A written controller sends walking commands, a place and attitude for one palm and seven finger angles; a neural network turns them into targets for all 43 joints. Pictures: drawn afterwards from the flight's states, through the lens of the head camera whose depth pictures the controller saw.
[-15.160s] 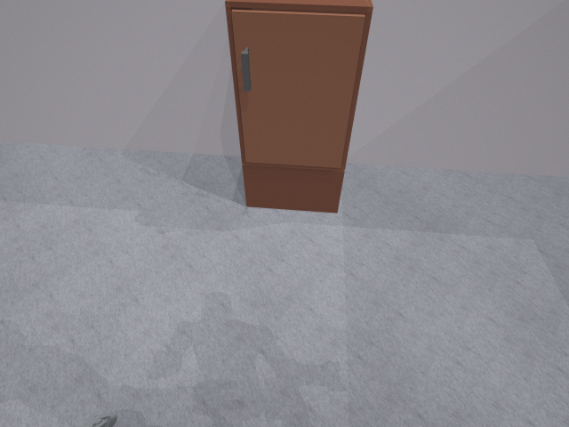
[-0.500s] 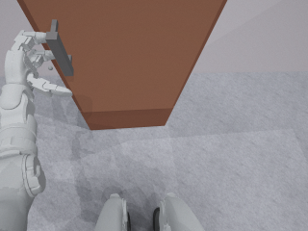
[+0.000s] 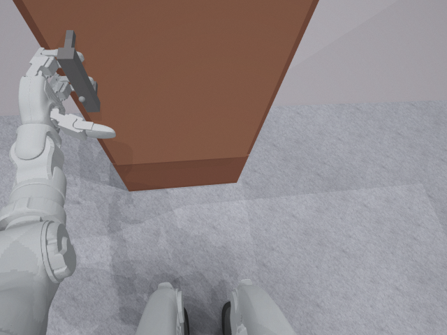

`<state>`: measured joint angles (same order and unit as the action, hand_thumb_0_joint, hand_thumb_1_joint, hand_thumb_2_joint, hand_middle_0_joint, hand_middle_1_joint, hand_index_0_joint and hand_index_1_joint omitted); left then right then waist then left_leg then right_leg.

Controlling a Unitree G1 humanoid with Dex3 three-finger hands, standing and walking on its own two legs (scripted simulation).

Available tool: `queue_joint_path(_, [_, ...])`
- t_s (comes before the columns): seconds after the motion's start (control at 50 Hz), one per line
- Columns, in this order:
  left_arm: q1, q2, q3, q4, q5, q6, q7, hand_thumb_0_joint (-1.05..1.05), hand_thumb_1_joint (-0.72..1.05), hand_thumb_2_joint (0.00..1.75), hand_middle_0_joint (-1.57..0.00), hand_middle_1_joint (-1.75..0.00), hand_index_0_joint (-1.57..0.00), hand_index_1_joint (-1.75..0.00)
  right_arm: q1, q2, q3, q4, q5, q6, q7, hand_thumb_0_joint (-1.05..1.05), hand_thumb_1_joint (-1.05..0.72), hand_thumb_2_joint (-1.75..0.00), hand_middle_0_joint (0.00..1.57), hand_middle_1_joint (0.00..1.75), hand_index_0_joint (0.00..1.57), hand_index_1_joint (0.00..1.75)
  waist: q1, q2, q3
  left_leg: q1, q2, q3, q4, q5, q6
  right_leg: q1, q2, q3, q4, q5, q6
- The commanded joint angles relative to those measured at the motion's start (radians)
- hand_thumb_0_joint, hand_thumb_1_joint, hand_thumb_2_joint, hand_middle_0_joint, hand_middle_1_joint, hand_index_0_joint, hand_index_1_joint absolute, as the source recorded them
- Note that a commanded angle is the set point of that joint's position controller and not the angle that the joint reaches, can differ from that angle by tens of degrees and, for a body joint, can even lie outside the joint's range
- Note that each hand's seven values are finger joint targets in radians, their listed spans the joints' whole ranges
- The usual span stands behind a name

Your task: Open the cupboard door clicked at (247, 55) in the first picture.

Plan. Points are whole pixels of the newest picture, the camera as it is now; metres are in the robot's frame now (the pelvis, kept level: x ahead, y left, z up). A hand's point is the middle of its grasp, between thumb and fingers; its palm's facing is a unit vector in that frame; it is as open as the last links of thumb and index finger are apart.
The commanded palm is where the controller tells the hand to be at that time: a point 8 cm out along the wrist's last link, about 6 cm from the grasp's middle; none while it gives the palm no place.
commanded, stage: slide the fingers in behind the handle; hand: left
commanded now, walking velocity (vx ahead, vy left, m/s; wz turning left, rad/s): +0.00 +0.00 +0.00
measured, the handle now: (82, 74) +0.55 +0.21 +0.06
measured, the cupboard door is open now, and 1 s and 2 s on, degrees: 0 0 34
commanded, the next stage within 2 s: close the thumb around the handle in 0.28 s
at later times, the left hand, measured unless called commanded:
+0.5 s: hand (82, 99) +0.51 +0.21 +0.05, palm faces +0.06 -1.00 -0.01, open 13.5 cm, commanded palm +0.48 +0.24 +0.05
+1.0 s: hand (93, 101) +0.50 +0.19 +0.05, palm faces +0.03 -1.00 -0.03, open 6.0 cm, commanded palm +0.48 +0.24 +0.05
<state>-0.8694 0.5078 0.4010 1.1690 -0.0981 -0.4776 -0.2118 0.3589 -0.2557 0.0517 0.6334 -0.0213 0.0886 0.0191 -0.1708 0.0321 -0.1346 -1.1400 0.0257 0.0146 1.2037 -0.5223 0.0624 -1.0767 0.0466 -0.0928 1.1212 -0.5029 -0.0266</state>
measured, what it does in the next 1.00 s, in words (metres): stands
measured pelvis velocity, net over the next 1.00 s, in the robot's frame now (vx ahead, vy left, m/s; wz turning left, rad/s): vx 0.00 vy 0.01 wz -0.01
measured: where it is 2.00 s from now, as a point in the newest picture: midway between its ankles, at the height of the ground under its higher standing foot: outside the picture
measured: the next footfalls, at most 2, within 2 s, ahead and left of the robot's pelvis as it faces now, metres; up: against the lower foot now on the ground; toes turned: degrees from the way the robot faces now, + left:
none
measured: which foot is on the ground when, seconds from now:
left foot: down 0.00-1.00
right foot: down 0.00-1.00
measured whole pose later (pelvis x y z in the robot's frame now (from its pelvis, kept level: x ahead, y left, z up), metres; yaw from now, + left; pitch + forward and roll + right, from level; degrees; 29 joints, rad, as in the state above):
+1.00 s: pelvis +0.00 +0.01 +0.00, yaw -1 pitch +25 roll -4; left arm -0.83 0.46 0.38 1.15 -0.07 -0.50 -0.20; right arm 0.36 -0.26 0.05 0.62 -0.02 0.10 0.03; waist -0.17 0.04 -0.14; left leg -1.11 0.03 0.03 1.19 -0.52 0.07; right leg -1.05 0.05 -0.07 1.11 -0.50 -0.02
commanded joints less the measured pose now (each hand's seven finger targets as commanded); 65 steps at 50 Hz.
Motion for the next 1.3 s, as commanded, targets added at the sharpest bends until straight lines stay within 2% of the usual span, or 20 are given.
queue_joint_path(0.0, [-0.437,0.19,-0.021,-0.226,-0.004,-0.059,-0.008,0.0,-0.5,0.3,-0.3,-1.2,-0.3,-1.2,0.172,-0.194,-0.075,-0.044,0.002,-0.006,-0.012,0.0,-0.9,-0.9,0.2,0.3,0.2,0.3,-0.029,0.176,-0.515,0.517,0.011,-0.119,-0.127,0.467,-0.039,0.123,0.016,0.056,-0.121,0.306,-0.001])
queue_joint_path(0.1, [-0.451,0.195,-0.013,-0.201,-0.01,-0.054,-0.001,0.0,-0.5,0.3,-0.3,-1.2,-0.3,-1.2,0.169,-0.2,-0.077,-0.04,0.003,-0.005,-0.013,0.0,-0.9,-0.9,0.2,0.3,0.2,0.3,-0.04,0.144,-0.468,0.487,0.011,-0.123,-0.134,0.411,-0.036,0.11,0.016,0.053,-0.13,0.269,0.0])
queue_joint_path(0.16, [-0.464,0.213,-0.004,-0.218,-0.002,-0.064,0.01,0.0,-0.5,0.3,-0.3,-1.2,-0.3,-1.2,0.174,-0.201,-0.076,-0.04,0.0,-0.005,-0.014,0.0,-0.9,-0.9,0.2,0.3,0.2,0.3,-0.032,0.173,-0.498,0.52,0.013,-0.129,-0.134,0.441,-0.041,0.101,0.016,0.051,-0.121,0.275,-0.003])
queue_joint_path(0.18, [-0.457,0.187,-0.024,-0.214,0.0,-0.064,0.011,0.0,-0.5,0.3,-0.3,-1.2,-0.3,-1.2,0.171,-0.198,-0.076,-0.039,0.0,-0.005,-0.012,0.0,-0.9,-0.9,0.2,0.3,0.2,0.3,-0.036,0.176,-0.488,0.531,0.014,-0.132,-0.139,0.443,-0.045,0.088,0.016,0.046,-0.124,0.269,-0.003])
queue_joint_path(0.3, [-0.425,0.211,0.005,-0.22,-0.008,-0.071,0.004,0.0,-0.5,0.3,-0.3,-1.2,-0.3,-1.2,0.17,-0.2,-0.078,-0.045,0.0,-0.005,-0.011,0.0,-0.9,-0.9,0.2,0.3,0.2,0.3,-0.027,0.132,-0.516,0.494,0.008,-0.115,-0.129,0.444,-0.036,0.148,0.017,0.057,-0.125,0.304,0.001])
queue_joint_path(0.36, [-0.424,0.21,0.0,-0.188,-0.01,-0.065,-0.002,0.0,-0.5,0.3,-0.3,-1.2,-0.3,-1.2,0.166,-0.2,-0.072,-0.045,0.003,-0.002,-0.012,0.0,-0.9,-0.9,0.2,0.3,0.2,0.3,-0.035,0.12,-0.465,0.463,0.008,-0.115,-0.133,0.409,-0.034,0.134,0.018,0.056,-0.128,0.279,0.002])
queue_joint_path(0.44, [-0.447,0.267,0.034,-0.197,-0.003,-0.062,-0.003,0.0,-0.28,0.4,-0.32,-1.22,-0.32,-1.22,0.172,-0.203,-0.07,-0.05,0.003,-0.003,-0.017,0.0,-0.9,-0.9,0.2,0.3,0.2,0.3,-0.029,0.139,-0.482,0.455,0.006,-0.111,-0.128,0.423,-0.031,0.15,0.017,0.061,-0.12,0.298,0.0])
queue_joint_path(0.48, [-0.406,0.222,0.016,-0.203,-0.01,-0.059,-0.008,0.0,-0.16,0.44,-0.32,-1.24,-0.32,-1.24,0.168,-0.197,-0.074,-0.053,0.003,-0.002,-0.014,0.0,-0.9,-0.9,0.2,0.3,0.2,0.3,-0.02,0.166,-0.504,0.495,0.008,-0.114,-0.127,0.465,-0.039,0.138,0.017,0.054,-0.117,0.313,-0.001])
queue_joint_path(0.54, [-0.389,0.235,0.031,-0.237,-0.021,-0.064,-0.01,0.0,0.0,0.52,-0.34,-1.25,-0.34,-1.25,0.169,-0.199,-0.076,-0.056,0.002,0.0,-0.012,0.0,-0.9,-0.9,0.2,0.3,0.2,0.3,-0.008,0.175,-0.534,0.531,0.013,-0.116,-0.126,0.511,-0.043,0.143,0.018,0.052,-0.114,0.335,-0.001])
queue_joint_path(0.6, [-0.4,0.212,0.011,-0.235,-0.02,-0.061,-0.008,0.0,0.17,0.59,-0.35,-1.27,-0.35,-1.27,0.166,-0.197,-0.076,-0.053,0.004,0.0,-0.011,0.0,-0.9,-0.9,0.2,0.3,0.2,0.3,-0.02,0.147,-0.498,0.512,0.014,-0.12,-0.134,0.48,-0.042,0.139,0.02,0.049,-0.12,0.314,0.001])
queue_joint_path(0.66, [-0.403,0.173,-0.023,-0.244,-0.013,-0.066,0.0,0.0,0.34,0.66,-0.36,-1.29,-0.36,-1.29,0.164,-0.196,-0.079,-0.052,0.004,0.003,-0.008,0.0,-0.9,-0.9,0.2,0.3,0.2,0.3,-0.019,0.185,-0.497,0.567,0.021,-0.136,-0.143,0.508,-0.055,0.09,0.02,0.04,-0.119,0.294,-0.003])
queue_joint_path(0.72, [-0.399,0.175,-0.006,-0.231,-0.017,-0.07,0.016,0.0,0.51,0.73,-0.37,-1.31,-0.37,-1.31,0.172,-0.2,-0.083,-0.046,0.0,0.002,-0.009,0.0,-0.9,-0.9,0.2,0.3,0.2,0.3,-0.025,0.146,-0.486,0.562,0.02,-0.137,-0.143,0.504,-0.052,0.093,0.021,0.038,-0.123,0.293,-0.003])
queue_joint_path(0.82, [-0.341,0.235,0.047,-0.204,-0.008,-0.07,0.031,0.0,0.79,0.85,-0.39,-1.34,-0.39,-1.34,0.172,-0.2,-0.078,-0.055,-0.001,0.003,-0.008,0.0,-0.9,-0.9,0.2,0.3,0.2,0.3,-0.002,0.111,-0.484,0.498,0.011,-0.119,-0.145,0.491,-0.046,0.16,0.02,0.047,-0.117,0.324,-0.002])
queue_joint_path(0.86, [-0.361,0.206,0.017,-0.216,0.001,-0.073,0.031,0.0,0.9,0.9,-0.4,-1.35,-0.4,-1.35,0.163,-0.193,-0.076,-0.059,0.001,0.006,-0.005,0.0,-0.9,-0.9,0.2,0.3,0.2,0.3,-0.008,0.125,-0.466,0.496,0.011,-0.112,-0.146,0.47,-0.045,0.146,0.019,0.049,-0.123,0.312,0.001])
queue_joint_path(0.94, [-0.386,0.219,0.024,-0.235,0.0,-0.09,0.025,0.0,0.9,0.9,-0.4,-1.35,-0.4,-1.35,0.163,-0.197,-0.079,-0.058,0.001,0.005,-0.009,0.0,-0.9,-0.9,0.2,0.3,0.2,0.3,-0.011,0.138,-0.486,0.519,0.014,-0.119,-0.142,0.48,-0.048,0.134,0.018,0.051,-0.118,0.31,-0.002])
queue_joint_path(1.0, [-0.386,0.242,0.061,-0.203,-0.016,-0.074,0.04,0.0,0.9,0.9,-0.4,-1.35,-0.4,-1.35,0.159,-0.198,-0.077,-0.062,0.002,0.002,-0.013,0.0,-0.9,-0.9,0.2,0.3,0.2,0.3,-0.014,0.094,-0.457,0.446,0.006,-0.106,-0.141,0.427,-0.039,0.166,0.016,0.056,-0.122,0.302,0.005])
queue_joint_path(1.08, [-0.391,0.277,0.075,-0.212,0.009,-0.079,0.055,0.0,0.9,0.9,-0.4,-1.35,-0.4,-1.35,0.159,-0.194,-0.072,-0.069,0.0,-0.004,-0.015,0.0,-0.9,-0.9,0.2,0.3,0.2,0.3,-0.001,0.115,-0.488,0.441,0.003,-0.102,-0.137,0.426,-0.039,0.181,0.014,0.063,-0.113,0.308,0.004])
queue_joint_path(1.16, [-0.425,0.275,0.061,-0.203,0.02,-0.082,0.056,0.0,0.9,0.9,-0.4,-1.35,-0.4,-1.35,0.157,-0.193,-0.069,-0.068,0.0,-0.005,-0.015,0.0,-0.9,-0.9,0.2,0.3,0.2,0.3,-0.016,0.122,-0.479,0.417,0.003,-0.1,-0.128,0.391,-0.035,0.17,0.014,0.068,-0.112,0.289,0.006])
queue_joint_path(1.2, [-0.367,0.138,-0.021,-0.227,-0.001,-0.081,0.046,0.0,0.9,0.9,-0.4,-1.35,-0.4,-1.35,0.147,-0.181,-0.074,-0.078,0.002,-0.01,-0.007,0.0,-0.9,-0.9,0.2,0.3,0.2,0.3,-0.013,0.12,-0.496,0.458,0.003,-0.099,-0.14,0.392,-0.038,0.167,0.016,0.06,-0.121,0.286,0.004])
queue_joint_path(1.28, [-0.281,0.162,0.001,-0.273,-0.014,-0.082,0.044,0.0,0.9,0.9,-0.4,-1.35,-0.4,-1.35,0.143,-0.188,-0.081,-0.084,0.005,-0.005,-0.002,0.0,-0.9,-0.9,0.2,0.3,0.2,0.3,0.023,0.121,-0.54,0.484,0.003,-0.092,-0.147,0.43,-0.042,0.206,0.017,0.063,-0.119,0.32,0.0])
